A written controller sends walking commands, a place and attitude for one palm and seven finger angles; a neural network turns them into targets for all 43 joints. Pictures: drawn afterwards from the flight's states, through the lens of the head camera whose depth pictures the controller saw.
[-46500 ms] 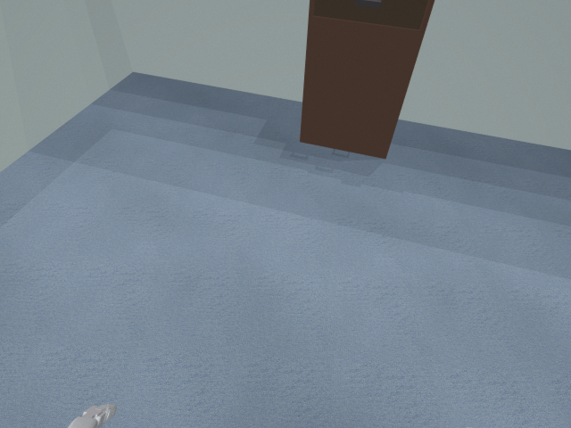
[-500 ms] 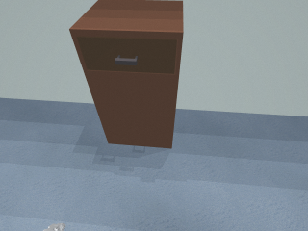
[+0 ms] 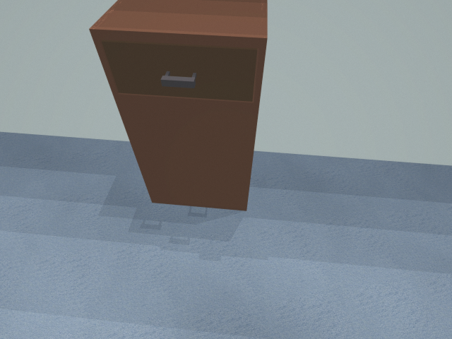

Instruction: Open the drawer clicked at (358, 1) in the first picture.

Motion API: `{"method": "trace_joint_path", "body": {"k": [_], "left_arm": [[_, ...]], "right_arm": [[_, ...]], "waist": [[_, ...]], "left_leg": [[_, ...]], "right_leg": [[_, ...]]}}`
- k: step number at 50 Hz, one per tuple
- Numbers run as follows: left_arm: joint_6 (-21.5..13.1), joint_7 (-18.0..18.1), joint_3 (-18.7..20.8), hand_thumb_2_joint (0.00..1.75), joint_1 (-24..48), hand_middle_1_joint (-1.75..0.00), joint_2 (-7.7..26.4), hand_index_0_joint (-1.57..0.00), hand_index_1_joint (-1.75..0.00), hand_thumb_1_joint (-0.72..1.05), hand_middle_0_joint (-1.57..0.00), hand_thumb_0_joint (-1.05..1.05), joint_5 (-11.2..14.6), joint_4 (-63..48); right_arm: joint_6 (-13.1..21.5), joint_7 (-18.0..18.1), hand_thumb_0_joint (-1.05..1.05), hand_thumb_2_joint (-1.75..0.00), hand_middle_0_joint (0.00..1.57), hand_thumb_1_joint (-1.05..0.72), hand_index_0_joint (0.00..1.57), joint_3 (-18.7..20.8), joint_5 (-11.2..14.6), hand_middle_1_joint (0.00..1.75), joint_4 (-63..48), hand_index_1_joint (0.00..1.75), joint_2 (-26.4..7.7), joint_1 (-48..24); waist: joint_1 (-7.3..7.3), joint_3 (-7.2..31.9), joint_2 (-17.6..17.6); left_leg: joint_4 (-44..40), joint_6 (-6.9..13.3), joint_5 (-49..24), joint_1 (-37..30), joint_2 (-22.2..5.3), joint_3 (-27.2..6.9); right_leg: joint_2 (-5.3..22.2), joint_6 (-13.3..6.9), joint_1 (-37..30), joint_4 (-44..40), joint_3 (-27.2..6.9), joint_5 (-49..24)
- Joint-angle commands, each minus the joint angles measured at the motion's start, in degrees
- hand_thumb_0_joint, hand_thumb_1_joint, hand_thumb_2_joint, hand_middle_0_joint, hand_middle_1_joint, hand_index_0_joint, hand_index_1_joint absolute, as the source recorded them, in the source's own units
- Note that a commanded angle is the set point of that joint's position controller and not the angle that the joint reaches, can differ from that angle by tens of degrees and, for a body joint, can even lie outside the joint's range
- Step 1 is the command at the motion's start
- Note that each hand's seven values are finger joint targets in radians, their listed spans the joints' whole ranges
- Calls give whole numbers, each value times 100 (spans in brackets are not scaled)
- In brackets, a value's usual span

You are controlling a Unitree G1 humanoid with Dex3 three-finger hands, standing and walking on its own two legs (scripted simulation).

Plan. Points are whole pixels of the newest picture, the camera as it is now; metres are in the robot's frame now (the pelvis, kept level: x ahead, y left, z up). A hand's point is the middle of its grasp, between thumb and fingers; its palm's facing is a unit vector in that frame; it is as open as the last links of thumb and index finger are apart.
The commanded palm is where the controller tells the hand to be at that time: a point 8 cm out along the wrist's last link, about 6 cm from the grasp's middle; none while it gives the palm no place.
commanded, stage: look to check the result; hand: left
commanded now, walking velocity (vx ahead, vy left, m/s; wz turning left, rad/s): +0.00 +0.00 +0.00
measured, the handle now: (179, 78) +0.83 +0.19 +0.01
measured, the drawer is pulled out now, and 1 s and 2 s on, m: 0.00 0.00 0.00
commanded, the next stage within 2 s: take the last steps up to it in 0.24 s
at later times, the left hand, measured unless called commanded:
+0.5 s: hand out of the picture +0.09 +0.24 -0.16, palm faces -0.03 -0.94 -0.33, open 7.4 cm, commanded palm none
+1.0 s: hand (153, 322) +0.19 +0.17 -0.20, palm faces +0.05 -0.98 -0.20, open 7.4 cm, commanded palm none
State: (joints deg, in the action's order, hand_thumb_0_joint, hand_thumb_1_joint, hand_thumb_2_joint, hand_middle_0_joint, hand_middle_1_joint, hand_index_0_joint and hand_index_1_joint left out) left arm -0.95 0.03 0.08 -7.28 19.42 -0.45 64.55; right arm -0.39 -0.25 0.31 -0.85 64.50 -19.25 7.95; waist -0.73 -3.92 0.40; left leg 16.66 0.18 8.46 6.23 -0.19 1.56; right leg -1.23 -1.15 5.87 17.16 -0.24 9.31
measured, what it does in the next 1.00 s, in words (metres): walks ahead: right foot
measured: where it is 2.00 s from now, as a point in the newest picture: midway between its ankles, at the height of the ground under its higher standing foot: (234, 329)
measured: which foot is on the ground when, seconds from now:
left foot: down 0.00-0.94, up 0.96-1.00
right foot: down 0.00-0.72, up 0.74-0.92, down 0.94-1.00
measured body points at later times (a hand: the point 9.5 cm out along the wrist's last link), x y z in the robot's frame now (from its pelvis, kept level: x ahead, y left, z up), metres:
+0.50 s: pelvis +0.02 +0.00 +0.00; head +0.02 -0.01 +0.45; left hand +0.10 +0.29 -0.14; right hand +0.08 -0.29 -0.14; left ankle +0.01 +0.12 -0.75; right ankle +0.00 -0.11 -0.75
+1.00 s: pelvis +0.12 -0.02 -0.03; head +0.16 -0.02 +0.41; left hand +0.19 +0.22 -0.18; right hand +0.01 -0.23 -0.18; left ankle +0.02 +0.10 -0.71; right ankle +0.16 -0.13 -0.75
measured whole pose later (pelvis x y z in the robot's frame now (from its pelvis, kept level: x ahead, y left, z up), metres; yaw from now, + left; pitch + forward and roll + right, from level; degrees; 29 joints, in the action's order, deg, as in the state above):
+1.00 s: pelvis +0.12 -0.02 -0.03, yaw +1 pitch -3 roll -1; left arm -2.7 -0.5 3.4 -10.6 10.3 -0.7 58.1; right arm -0.6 0.3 1.3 -1.2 68.0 -7.6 25.4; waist -1.3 -7.0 1.7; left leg 55.9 0.7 30.3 13.2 -3.3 1.4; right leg 1.9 -1.9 18.1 38.5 6.7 16.2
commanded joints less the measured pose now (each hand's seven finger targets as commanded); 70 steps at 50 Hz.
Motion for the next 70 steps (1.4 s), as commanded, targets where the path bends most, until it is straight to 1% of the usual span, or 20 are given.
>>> {"method": "trace_joint_path", "body": {"k": [1,19,26,32,35,38,41,44,45,47,49,51,56,58,60,62,65,67,69,70], "left_arm": [[-134,99,220,90,269,-30,1280,-20,-30,90,-20,0,4,-359],[-139,112,209,90,233,-30,1137,-20,-30,90,-20,0,10,-388],[54,34,172,90,-377,-30,699,-20,-30,90,-20,0,-34,-288],[-8,24,292,90,-738,-30,543,-20,-30,90,-20,0,0,-299],[-39,25,302,90,-676,-30,201,-20,-30,90,-20,0,13,-413],[-78,26,228,90,270,-30,-161,-20,-30,90,-20,0,-7,-882],[-68,-59,271,90,313,-30,-371,-20,-30,90,-20,0,-29,-1002],[-23,-167,342,90,-646,-30,-484,-20,-30,90,-20,0,-47,-699],[-54,-152,438,90,-1400,-30,-331,-20,-30,90,-20,0,-45,-463],[-118,-4,608,90,-2599,-30,430,-20,-30,90,-20,0,-44,-151],[-42,85,581,90,-1493,-30,293,-20,-30,90,-20,0,2,-458],[-106,161,504,90,-791,-30,-50,-20,-30,90,-20,0,-117,-736],[-167,53,541,90,-617,-30,-119,-20,-30,90,-20,0,-38,-731],[-109,-10,398,90,-407,-30,-693,-20,-30,90,-20,0,21,-1003],[-158,-75,432,90,54,-30,-531,-20,-30,90,-20,0,-44,-1255],[-148,-89,395,90,233,-30,-704,-20,-30,90,-20,0,-86,-1113],[-137,-133,367,90,-306,-30,-763,-20,-30,90,-20,0,-74,-992],[-140,-145,462,90,-1220,-30,-546,-20,-30,90,-20,0,-84,-692],[-161,34,576,90,-1940,-30,249,-20,-30,90,-20,0,-92,-459],[-136,85,513,90,-1564,-30,208,-20,-30,90,-20,0,-73,-576]], "right_arm": [[125,88,0,-90,20,-90,20,204,12,30,-338,30,-1168,-163],[122,77,0,-90,20,-90,20,170,-1,30,-343,30,-1010,-179],[-1,-16,0,-90,20,-90,20,60,-102,30,-252,30,-282,326],[154,62,0,-90,20,-90,20,69,-65,30,-287,30,-65,647],[222,151,0,-90,20,-90,20,167,-64,30,-100,30,-176,1371],[233,236,0,-90,20,-90,20,260,-146,30,251,30,-215,2661],[266,257,0,-90,20,-90,20,274,-164,30,98,30,-80,2240],[282,248,0,-90,20,-90,20,237,-138,30,-37,30,1,1711],[291,232,0,-90,20,-90,20,243,-83,30,-98,30,30,1563],[326,163,0,-90,20,-90,20,183,58,30,-560,30,548,1044],[283,51,0,-90,20,-90,20,283,-6,30,-596,30,583,1001],[150,29,0,-90,20,-90,20,261,-44,30,-482,30,885,1044],[242,23,0,-90,20,-90,20,209,-65,30,-89,30,1040,2311],[330,146,0,-90,20,-90,20,435,-170,30,-11,30,66,2933],[315,198,0,-90,20,-90,20,470,-142,30,-364,30,-30,2489],[385,219,0,-90,20,-90,20,363,-198,30,-317,30,206,2157],[346,245,0,-90,20,-90,20,356,-173,30,-425,30,173,1722],[288,223,0,-90,20,-90,20,361,-67,30,-554,30,166,1379],[218,168,0,-90,20,-90,20,239,52,30,-971,30,720,944],[129,196,0,-90,20,-90,20,275,55,30,-971,30,573,918]], "waist": [[-26,492,-9],[-5,572,-122],[82,-246,-253],[81,-281,-257],[-170,17,575],[-604,-319,1171],[-317,-532,751],[226,-195,541],[582,184,-11],[995,279,-2151],[417,-305,-850],[77,-606,-1020],[-428,211,341],[-649,106,2731],[-495,-105,828],[-349,-321,939],[-137,200,1084],[297,625,488],[547,587,-2048],[428,532,-1421]], "left_leg": [[-190,114,-543,-246,-693,-629],[-124,81,-668,-306,-696,-548],[279,21,1500,495,-382,-252],[859,45,529,675,-374,-37],[680,356,-751,-456,-909,-676],[217,1260,-2776,-1805,-2119,-2025],[120,1061,-1640,-820,-1914,-1436],[607,628,-544,709,-1271,-591],[1529,458,-206,1405,-913,-262],[4956,90,2703,3028,-19,294],[5169,56,2408,2991,-683,-231],[4312,33,2244,2099,-929,-365],[1204,-173,679,-328,-382,613],[-615,692,1671,-660,-2360,-2298],[-522,1305,1113,-333,-2700,-2412],[105,958,-1723,-353,-2111,-1238],[730,472,-2283,-260,-1470,-84],[1617,185,-1098,683,-1056,279],[3409,-237,2287,2285,-234,595],[3794,-170,2795,1995,-403,70]], "right_leg": [[801,-97,52,-312,-666,-572],[809,-80,-89,-269,-672,-867],[806,-210,518,-325,-1025,2084],[907,-463,165,337,-930,475],[447,-296,951,1757,-231,-565],[272,-52,3294,3860,165,2318],[620,-74,2783,3362,201,2046],[181,-82,497,2067,844,899],[157,-165,-787,1557,684,570],[2579,-1072,-1320,-524,-3064,1738],[2446,-1251,96,-661,-2439,2528],[2166,-1000,1562,-627,-1638,2100],[1159,-592,2069,652,-273,1440],[72,65,3307,3480,774,2364],[661,30,3510,4321,55,2064],[683,88,3393,3914,218,1887],[352,87,1936,2273,817,1616],[195,85,158,1205,873,174],[2232,-634,-804,164,-1646,-2049],[2426,-1030,-430,143,-1476,-2792]]}}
